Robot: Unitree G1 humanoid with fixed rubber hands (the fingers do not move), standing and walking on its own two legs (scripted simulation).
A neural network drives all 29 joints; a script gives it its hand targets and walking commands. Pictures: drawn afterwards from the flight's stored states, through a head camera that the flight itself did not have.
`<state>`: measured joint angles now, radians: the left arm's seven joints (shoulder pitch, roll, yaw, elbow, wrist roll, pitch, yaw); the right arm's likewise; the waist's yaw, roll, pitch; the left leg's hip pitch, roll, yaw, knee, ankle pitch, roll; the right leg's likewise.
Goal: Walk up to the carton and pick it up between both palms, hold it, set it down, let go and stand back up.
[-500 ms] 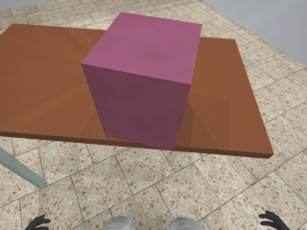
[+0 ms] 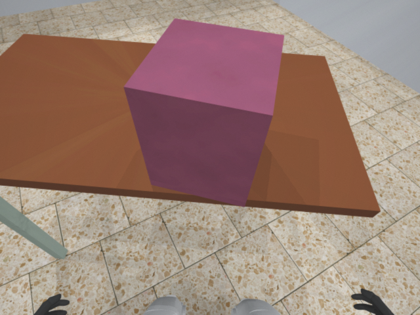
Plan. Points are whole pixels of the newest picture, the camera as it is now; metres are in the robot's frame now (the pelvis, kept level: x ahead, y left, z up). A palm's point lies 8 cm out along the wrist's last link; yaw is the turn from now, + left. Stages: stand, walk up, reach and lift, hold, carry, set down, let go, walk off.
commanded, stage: walk up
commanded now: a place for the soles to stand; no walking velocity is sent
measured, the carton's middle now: (211, 117) +0.44 +0.00 +0.13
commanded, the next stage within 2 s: reach and lift in 0.12 s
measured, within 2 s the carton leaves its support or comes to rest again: neither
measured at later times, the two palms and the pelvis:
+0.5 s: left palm (62, 271) +0.21 +0.28 -0.05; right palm (387, 307) +0.14 -0.31 -0.04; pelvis +0.01 +0.00 +0.01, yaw +0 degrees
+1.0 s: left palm (48, 286) +0.17 +0.26 +0.02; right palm (355, 292) +0.15 -0.23 +0.01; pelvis -0.02 -0.01 +0.02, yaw -1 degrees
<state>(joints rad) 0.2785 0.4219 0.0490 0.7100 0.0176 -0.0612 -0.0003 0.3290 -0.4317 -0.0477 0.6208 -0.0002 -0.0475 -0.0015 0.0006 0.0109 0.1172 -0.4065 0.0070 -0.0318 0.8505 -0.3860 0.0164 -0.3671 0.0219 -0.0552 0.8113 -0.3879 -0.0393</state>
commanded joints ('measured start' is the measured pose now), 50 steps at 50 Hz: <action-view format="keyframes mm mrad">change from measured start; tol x8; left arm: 1 104 266 63 -10 12 -47 9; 6 -18 248 48 -39 1 -36 9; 7 -368 149 54 -209 -10 206 34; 12 -344 108 47 -417 26 386 50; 21 -94 83 95 -463 75 402 6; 39 -126 100 63 -703 -45 340 -14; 50 -166 122 110 -707 -45 300 -117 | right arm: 1 -97 -175 -48 -21 -23 -5 -1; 6 -3 -195 -64 -1 -30 -27 -2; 7 -353 16 -193 313 -198 -224 34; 11 -302 -135 -212 273 -114 -272 65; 25 -149 -45 -118 -40 16 -272 19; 38 -40 131 -59 -293 43 -115 -62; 50 -49 178 15 -761 67 137 -162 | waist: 1 49 -65 -108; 9 -49 -35 -49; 21 22 -10 -219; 50 15 108 -32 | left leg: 1 -208 26 -122 -63 -73 59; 4 -107 38 -15 -15 -220 37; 6 87 32 -23 -167 21 57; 7 -141 32 77 -215 -94 3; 12 202 52 60 -167 -36 -17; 17 82 57 79 -316 109 7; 21 225 11 79 -320 369 -25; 28 285 -15 102 -419 358 -37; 37 87 18 142 -588 165 21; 50 -434 140 144 -778 -206 170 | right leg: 1 174 -198 432 -341 -189 -126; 3 101 -361 580 -397 -37 -222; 6 3 -220 315 -223 199 -129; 7 -138 -62 27 -92 -139 -23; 11 -206 -89 -4 -146 -96 -79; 17 249 -12 0 -212 324 -3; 21 309 -11 18 -292 536 7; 32 380 -8 49 -406 326 24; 50 1014 98 74 -289 198 126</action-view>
